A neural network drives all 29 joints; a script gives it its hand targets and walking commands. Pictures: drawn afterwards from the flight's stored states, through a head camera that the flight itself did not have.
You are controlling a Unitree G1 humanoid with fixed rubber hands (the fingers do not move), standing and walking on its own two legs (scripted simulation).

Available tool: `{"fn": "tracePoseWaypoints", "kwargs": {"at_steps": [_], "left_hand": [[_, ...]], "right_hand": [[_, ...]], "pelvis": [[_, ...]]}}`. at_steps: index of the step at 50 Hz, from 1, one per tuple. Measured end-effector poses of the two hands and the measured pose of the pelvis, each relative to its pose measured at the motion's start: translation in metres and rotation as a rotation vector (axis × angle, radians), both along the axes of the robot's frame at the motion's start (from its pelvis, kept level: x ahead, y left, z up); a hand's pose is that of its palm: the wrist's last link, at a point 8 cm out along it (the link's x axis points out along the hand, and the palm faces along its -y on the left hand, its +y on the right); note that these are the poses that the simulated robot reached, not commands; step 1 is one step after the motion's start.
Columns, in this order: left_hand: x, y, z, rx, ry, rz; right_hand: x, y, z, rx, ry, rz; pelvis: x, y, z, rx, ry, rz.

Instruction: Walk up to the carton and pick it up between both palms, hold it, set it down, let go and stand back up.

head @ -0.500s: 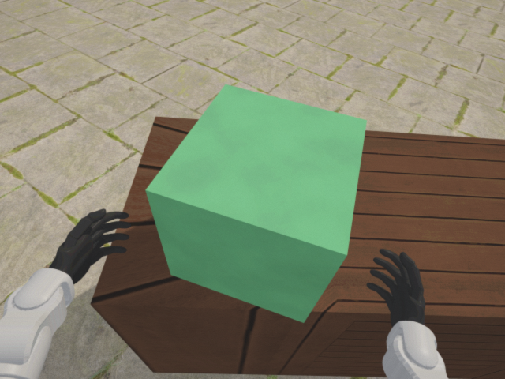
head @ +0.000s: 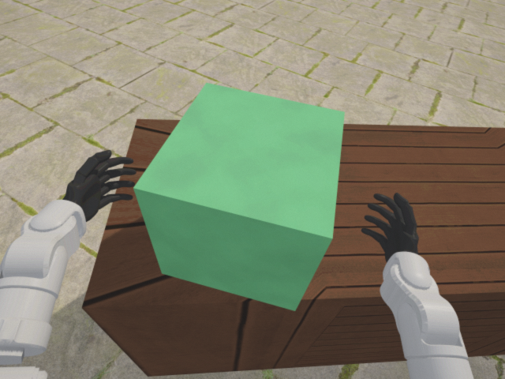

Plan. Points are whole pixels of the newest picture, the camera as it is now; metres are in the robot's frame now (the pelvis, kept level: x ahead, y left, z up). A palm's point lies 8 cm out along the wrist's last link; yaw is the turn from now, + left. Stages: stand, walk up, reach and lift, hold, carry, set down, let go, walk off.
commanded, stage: reach and lift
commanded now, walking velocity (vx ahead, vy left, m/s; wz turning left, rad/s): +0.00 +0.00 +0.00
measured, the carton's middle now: (250, 195) +0.43 -0.03 +0.01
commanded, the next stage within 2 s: none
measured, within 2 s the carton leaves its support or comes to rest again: neither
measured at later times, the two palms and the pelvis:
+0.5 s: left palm (103, 151) +0.42 +0.21 +0.14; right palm (407, 211) +0.31 -0.25 +0.12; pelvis -0.01 -0.01 +0.00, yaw +1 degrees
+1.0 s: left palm (122, 111) +0.46 +0.18 +0.18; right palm (409, 172) +0.35 -0.25 +0.16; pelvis -0.01 +0.00 +0.00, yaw +2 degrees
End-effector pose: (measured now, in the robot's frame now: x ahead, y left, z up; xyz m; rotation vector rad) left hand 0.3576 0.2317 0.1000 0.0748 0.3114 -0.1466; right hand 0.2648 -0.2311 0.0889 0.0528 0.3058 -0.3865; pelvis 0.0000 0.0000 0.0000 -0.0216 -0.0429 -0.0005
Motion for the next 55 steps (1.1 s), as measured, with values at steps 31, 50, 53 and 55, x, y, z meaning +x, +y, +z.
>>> {"fn": "tracePoseWaypoints", "kwargs": {"at_steps": [31, 50, 53, 55], "left_hand": [[0.074, -0.036, 0.051, -0.012, -0.024, -0.019], [0.107, -0.054, 0.08, -0.002, -0.055, 0.007], [0.111, -0.056, 0.083, 0.005, -0.059, 0.008], [0.113, -0.058, 0.083, 0.007, -0.06, 0.007]], "right_hand": [[0.054, -0.019, 0.038, 0.0, -0.049, -0.012], [0.09, -0.021, 0.068, -0.03, -0.063, -0.022], [0.095, -0.02, 0.068, -0.025, -0.06, -0.025], [0.096, -0.02, 0.067, -0.026, -0.062, -0.028]], "pelvis": [[-0.008, -0.005, 0.0, -0.002, 0.051, 0.019], [-0.012, -0.005, -0.001, -0.004, 0.11, 0.032], [-0.011, -0.004, -0.002, -0.007, 0.118, 0.034], [-0.011, -0.004, -0.002, -0.008, 0.122, 0.035]]}}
